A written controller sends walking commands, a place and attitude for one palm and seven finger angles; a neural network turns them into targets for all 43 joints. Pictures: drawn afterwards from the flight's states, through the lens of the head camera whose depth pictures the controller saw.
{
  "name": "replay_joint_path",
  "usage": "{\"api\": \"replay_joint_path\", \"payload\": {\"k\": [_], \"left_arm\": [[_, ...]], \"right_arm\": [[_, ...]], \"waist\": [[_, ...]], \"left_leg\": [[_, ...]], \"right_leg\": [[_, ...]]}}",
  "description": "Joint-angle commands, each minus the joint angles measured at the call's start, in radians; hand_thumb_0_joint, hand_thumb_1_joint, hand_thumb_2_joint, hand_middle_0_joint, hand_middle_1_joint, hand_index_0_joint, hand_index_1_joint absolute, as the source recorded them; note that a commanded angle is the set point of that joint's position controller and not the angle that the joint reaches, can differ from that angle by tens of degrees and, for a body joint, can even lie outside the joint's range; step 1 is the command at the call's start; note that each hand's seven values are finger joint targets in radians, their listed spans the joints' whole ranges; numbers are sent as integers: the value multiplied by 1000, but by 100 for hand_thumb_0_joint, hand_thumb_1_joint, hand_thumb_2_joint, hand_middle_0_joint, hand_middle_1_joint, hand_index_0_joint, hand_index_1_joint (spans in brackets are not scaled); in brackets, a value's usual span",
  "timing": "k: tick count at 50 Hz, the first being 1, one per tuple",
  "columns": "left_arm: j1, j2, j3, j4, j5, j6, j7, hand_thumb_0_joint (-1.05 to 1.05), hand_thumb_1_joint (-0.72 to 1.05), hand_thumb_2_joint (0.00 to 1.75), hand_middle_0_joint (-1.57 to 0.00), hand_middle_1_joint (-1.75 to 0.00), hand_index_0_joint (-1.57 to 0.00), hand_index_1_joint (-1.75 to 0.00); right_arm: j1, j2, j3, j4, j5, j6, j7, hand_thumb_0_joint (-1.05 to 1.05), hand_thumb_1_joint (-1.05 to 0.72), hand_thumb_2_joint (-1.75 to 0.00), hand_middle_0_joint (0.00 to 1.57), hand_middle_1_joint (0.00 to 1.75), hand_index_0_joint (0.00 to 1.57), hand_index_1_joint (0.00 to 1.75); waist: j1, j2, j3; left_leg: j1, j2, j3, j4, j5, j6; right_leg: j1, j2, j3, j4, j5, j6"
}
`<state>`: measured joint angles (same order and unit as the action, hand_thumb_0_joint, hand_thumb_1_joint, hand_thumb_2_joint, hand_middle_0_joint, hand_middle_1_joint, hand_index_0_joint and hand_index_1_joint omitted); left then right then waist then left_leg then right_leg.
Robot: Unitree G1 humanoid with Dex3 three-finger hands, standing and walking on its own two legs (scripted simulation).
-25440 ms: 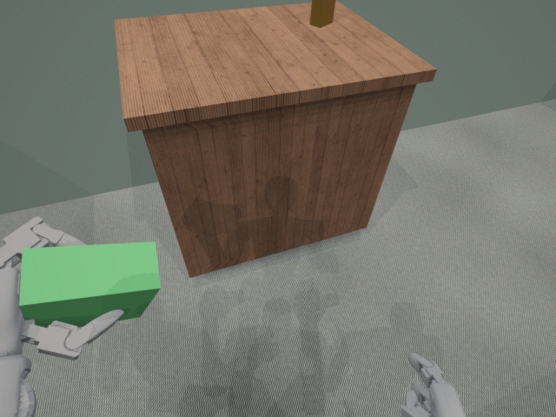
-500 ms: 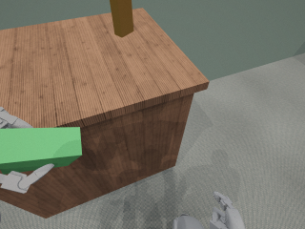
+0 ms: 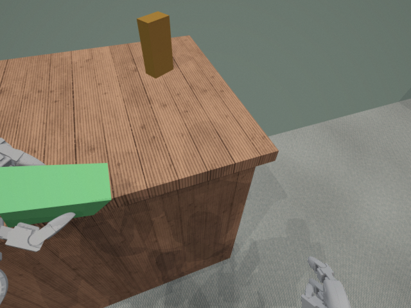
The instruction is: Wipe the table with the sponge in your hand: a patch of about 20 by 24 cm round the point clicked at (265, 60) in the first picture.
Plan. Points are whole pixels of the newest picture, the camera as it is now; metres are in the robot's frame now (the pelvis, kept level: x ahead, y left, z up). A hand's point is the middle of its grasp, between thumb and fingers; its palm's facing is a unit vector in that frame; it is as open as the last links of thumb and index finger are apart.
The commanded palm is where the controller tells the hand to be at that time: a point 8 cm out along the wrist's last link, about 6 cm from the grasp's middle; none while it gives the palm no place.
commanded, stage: come to a stop and stand still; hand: left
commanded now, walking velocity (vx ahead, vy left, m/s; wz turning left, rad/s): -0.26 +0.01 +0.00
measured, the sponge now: (71, 194) +0.24 +0.22 +0.17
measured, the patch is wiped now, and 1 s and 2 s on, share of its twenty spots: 0.00 0.00 0.00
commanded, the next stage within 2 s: look again from close up in 0.74 s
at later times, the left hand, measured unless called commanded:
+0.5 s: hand (22, 205) +0.21 +0.27 +0.17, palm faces +0.41 -0.84 -0.36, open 9.8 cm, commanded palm +0.16 +0.30 +0.19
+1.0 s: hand out of the picture +0.26 +0.32 +0.20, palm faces +0.46 -0.77 -0.44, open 9.8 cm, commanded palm +0.16 +0.31 +0.19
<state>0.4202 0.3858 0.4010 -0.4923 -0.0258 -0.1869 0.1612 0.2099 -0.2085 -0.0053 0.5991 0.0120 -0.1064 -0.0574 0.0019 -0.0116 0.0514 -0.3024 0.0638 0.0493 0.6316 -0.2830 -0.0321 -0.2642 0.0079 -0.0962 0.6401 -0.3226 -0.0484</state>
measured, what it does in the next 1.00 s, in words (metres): stands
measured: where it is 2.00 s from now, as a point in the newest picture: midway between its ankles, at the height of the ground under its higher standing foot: outside the picture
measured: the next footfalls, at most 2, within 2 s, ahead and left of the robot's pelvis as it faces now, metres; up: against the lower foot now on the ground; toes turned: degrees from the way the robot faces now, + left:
none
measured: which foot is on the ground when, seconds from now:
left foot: down 0.00-1.00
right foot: down 0.00-1.00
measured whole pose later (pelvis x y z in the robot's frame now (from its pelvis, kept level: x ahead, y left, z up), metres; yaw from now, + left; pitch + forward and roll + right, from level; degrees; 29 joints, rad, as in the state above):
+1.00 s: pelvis -0.01 +0.04 +0.01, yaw -4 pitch -1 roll -1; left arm 0.19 0.46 0.47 -0.31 -0.03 -0.16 0.12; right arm 0.17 -0.21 0.01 0.59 0.02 -0.11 0.00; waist 0.05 0.02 0.09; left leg -0.29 0.05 0.09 0.50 -0.20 0.01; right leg -0.25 0.01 -0.03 0.45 -0.19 0.00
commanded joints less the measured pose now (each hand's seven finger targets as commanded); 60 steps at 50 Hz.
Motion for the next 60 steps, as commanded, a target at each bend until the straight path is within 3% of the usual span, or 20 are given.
{"api": "replay_joint_path", "payload": {"k": [1,4,9,13,18,24,28,30,41,42,43,44,45,48,50,52,53,54,58,60], "left_arm": [[-31,133,37,-235,-18,-38,16,0,10,130,-120,-160,-120,-160],[-9,166,68,-243,-21,-33,27,0,10,130,-120,-160,-120,-160],[34,188,106,-255,-34,-20,26,0,10,130,-120,-160,-120,-160],[48,173,98,-261,-44,-3,24,0,10,130,-120,-160,-120,-160],[-5,146,52,-257,-40,15,26,0,10,130,-120,-160,-120,-160],[-61,129,19,-243,-22,19,33,0,10,130,-120,-160,-120,-160],[-57,141,32,-235,-17,12,35,0,10,130,-120,-160,-120,-160],[-58,126,23,-233,-14,7,34,0,10,130,-120,-160,-120,-160],[-43,115,18,-195,-21,9,29,0,10,130,-120,-160,-120,-160],[-1113,956,601,-416,145,-106,5,0,10,130,-120,-160,-120,-160],[-787,512,291,58,49,-56,-19,0,10,130,-120,-160,-120,-160],[-535,297,147,137,26,-45,-46,0,10,130,-120,-160,-120,-160],[-408,219,67,85,2,-55,-64,0,10,130,-120,-160,-120,-160],[-27,55,-38,-58,-30,-49,-84,0,10,130,-120,-160,-120,-160],[11,113,14,-153,-14,-34,-74,0,10,130,-120,-160,-120,-160],[-4,166,76,-170,-10,-31,-62,0,10,130,-120,-160,-120,-160],[-20,233,144,-194,-10,-35,-46,0,10,130,-120,-160,-120,-160],[-30,204,138,-183,-12,-43,-44,0,10,130,-120,-160,-120,-160],[-132,223,157,-199,-19,-68,-30,0,10,130,-120,-160,-120,-160],[-130,183,121,-170,-21,-72,-34,0,10,130,-120,-160,-120,-160]], "right_arm": [[-68,-88,-19,-161,0,-63,3,0,-90,-90,20,30,20,30],[-81,-73,2,-165,-10,-46,-3,0,-90,-90,20,30,20,30],[-97,-74,3,-184,-14,-13,-16,0,-90,-90,20,30,20,30],[-104,-83,-5,-184,-11,-8,-22,0,-90,-90,20,30,20,30],[-108,-94,-4,-173,-12,-15,-31,0,-90,-90,20,30,20,30],[-102,-103,-1,-168,-10,-24,-35,0,-90,-90,20,30,20,30],[-103,-108,-3,-165,-12,-32,-34,0,-90,-90,20,30,20,30],[-94,-105,-1,-169,-11,-34,-30,0,-90,-90,20,30,20,30],[-89,-102,-2,-152,-10,-40,-20,0,-90,-90,20,30,20,30],[2,-145,-27,-159,-52,-77,-13,0,-90,-90,20,30,20,30],[-80,-82,-18,-57,20,-45,-16,0,-90,-90,20,30,20,30],[-83,-122,-52,-112,-11,-61,2,0,-90,-90,20,30,20,30],[-77,-120,-47,-146,4,-72,18,0,-90,-90,20,30,20,30],[-94,-98,-41,-182,27,-77,68,0,-90,-90,20,30,20,30],[-97,-113,-38,-207,20,-71,70,0,-90,-90,20,30,20,30],[-106,-116,-32,-216,11,-72,58,0,-90,-90,20,30,20,30],[-115,-120,-31,-215,9,-69,49,0,-90,-90,20,30,20,30],[-112,-113,-28,-219,3,-69,40,0,-90,-90,20,30,20,30],[-109,-112,-27,-208,0,-75,20,0,-90,-90,20,30,20,30],[-95,-108,-28,-202,1,-79,21,0,-90,-90,20,30,20,30]], "waist": [[-1,-48,-154],[12,-12,-186],[19,-5,-246],[14,11,-273],[7,58,-189],[6,115,-119],[10,157,-116],[11,139,-115],[11,74,-144],[29,-112,87],[-5,66,-43],[32,150,-139],[32,154,-182],[48,75,-245],[41,-24,-196],[34,-62,-145],[35,-18,-147],[28,-3,-148],[23,123,-155],[22,142,-165]], "left_leg": [[40,-3,-17,-12,286,6],[25,-8,-28,-46,269,7],[117,24,-38,-112,424,19],[160,28,-40,-132,416,18],[108,17,-49,-207,186,19],[28,24,-90,-319,-20,25],[-12,34,-111,-371,-104,29],[-42,35,-123,-382,-119,31],[30,8,-73,-314,18,18],[-116,51,-36,-114,108,58],[84,64,-39,-132,124,52],[156,28,-30,-189,61,34],[165,8,-13,-189,47,39],[196,24,-4,-215,83,61],[131,31,-14,-226,59,56],[101,16,-9,-231,38,46],[122,16,-7,-242,63,42],[106,21,-17,-252,68,48],[133,21,-23,-254,154,49],[148,24,-24,-245,203,52]], "right_leg": [[106,-186,260,-219,638,-24],[159,-211,238,-189,753,-27],[148,-148,174,-184,616,18],[135,-114,162,-208,529,29],[81,-79,150,-302,224,40],[93,-38,113,-330,67,42],[133,-18,97,-311,71,43],[160,-16,95,-303,81,43],[142,-31,98,-336,148,43],[-86,-136,196,-422,226,86],[-126,-201,143,-337,68,0],[-46,-127,210,-293,108,-27],[4,-111,203,-286,138,-2],[86,-79,150,-256,176,42],[100,-65,130,-273,154,43],[65,-58,132,-292,114,35],[53,-50,126,-275,126,32],[69,-49,110,-256,140,33],[87,-43,115,-218,239,28],[101,-44,104,-215,272,29]]}}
